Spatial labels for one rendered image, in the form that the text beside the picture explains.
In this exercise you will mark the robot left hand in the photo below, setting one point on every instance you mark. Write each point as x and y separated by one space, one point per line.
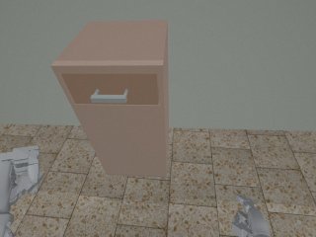
23 162

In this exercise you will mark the robot right hand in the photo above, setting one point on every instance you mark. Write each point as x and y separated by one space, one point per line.
250 224

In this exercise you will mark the robot left forearm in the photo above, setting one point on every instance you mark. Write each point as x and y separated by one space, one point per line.
6 220

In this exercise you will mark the handle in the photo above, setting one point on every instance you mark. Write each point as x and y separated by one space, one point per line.
115 99

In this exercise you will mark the cabinet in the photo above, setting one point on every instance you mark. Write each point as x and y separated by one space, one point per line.
129 140

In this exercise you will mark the drawer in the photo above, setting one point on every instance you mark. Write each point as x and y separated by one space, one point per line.
142 87

